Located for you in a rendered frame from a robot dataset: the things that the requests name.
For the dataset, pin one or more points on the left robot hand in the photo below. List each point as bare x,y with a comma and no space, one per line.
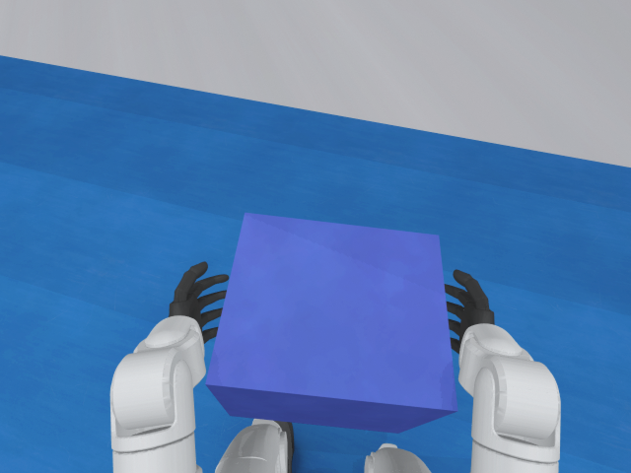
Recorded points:
187,303

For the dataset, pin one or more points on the left robot forearm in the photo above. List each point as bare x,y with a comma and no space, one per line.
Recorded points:
152,417

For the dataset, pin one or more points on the robot left shin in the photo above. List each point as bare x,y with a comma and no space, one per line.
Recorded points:
260,421

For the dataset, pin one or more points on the robot left foot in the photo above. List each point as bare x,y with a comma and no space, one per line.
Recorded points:
288,428

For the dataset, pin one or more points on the right robot forearm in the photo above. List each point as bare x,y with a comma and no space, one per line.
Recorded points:
516,412

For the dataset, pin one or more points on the right robot hand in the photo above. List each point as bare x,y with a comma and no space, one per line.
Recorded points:
476,307

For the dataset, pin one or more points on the carton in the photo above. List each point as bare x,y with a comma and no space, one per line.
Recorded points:
334,325

